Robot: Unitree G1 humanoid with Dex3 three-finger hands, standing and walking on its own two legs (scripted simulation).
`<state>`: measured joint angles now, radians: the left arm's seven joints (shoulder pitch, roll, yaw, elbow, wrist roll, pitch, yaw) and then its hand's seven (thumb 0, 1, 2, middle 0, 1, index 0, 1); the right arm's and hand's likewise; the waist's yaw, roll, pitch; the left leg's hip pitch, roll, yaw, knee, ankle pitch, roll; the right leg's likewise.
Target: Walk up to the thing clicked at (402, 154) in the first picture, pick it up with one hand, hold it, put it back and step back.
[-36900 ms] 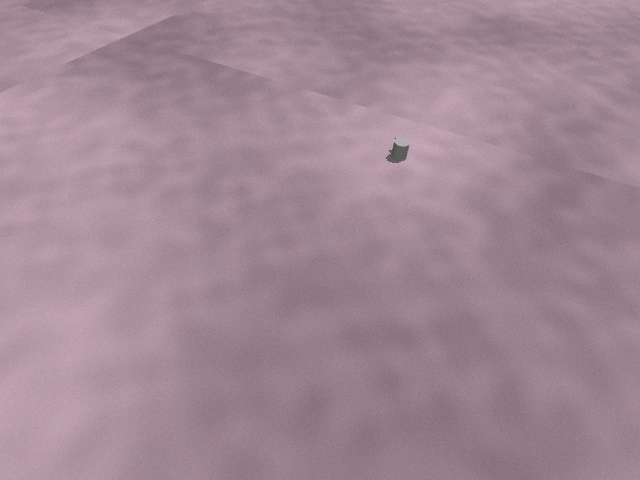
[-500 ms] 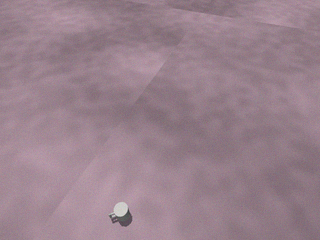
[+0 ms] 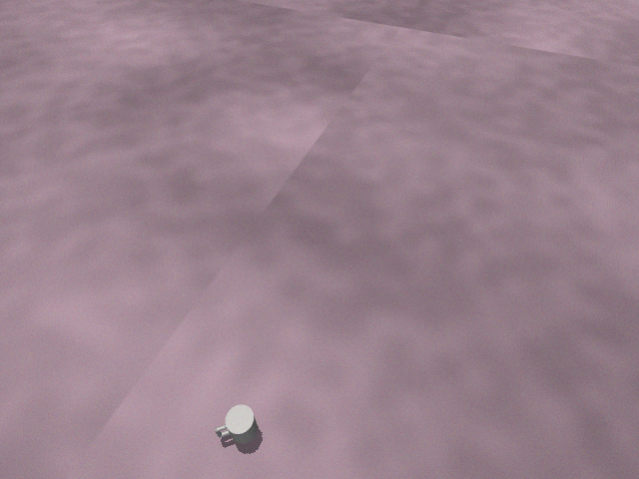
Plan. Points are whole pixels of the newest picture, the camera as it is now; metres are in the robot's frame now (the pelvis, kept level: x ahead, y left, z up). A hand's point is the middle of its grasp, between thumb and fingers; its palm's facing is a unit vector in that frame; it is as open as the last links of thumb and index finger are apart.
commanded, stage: stand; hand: left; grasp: from above
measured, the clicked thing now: (236, 426) +0.42 +0.24 -0.74
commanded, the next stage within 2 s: step back in 0.44 s
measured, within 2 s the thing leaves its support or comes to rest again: neither
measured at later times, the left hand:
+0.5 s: hand out of the picture +0.07 +0.25 -0.16, palm faces +0.02 -0.94 -0.34, open 7.4 cm
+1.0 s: hand out of the picture +0.02 +0.30 -0.18, palm faces -0.07 -0.93 -0.37, open 7.4 cm
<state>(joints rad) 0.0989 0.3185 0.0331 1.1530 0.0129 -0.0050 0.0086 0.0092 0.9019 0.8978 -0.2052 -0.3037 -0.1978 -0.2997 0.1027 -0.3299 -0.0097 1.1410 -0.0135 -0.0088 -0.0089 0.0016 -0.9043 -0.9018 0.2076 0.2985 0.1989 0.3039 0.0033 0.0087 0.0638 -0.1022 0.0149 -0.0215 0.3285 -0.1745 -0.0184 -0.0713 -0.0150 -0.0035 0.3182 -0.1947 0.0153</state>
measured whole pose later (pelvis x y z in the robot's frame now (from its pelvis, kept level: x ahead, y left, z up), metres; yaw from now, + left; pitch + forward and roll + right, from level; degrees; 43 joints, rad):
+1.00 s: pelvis -0.09 +0.03 -0.02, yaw -4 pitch -2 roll -1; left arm 0.12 0.41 0.08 0.91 0.01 0.06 0.02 0.01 0.90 0.90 -0.20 -0.30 -0.20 -0.30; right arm 0.11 -0.34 -0.05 0.93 -0.03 0.03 0.00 0.00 -0.90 -0.90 0.21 0.30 0.20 0.30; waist -0.01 -0.05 0.18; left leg -0.37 0.03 0.04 0.54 -0.15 0.04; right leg -0.40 0.10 0.15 1.15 -0.48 0.01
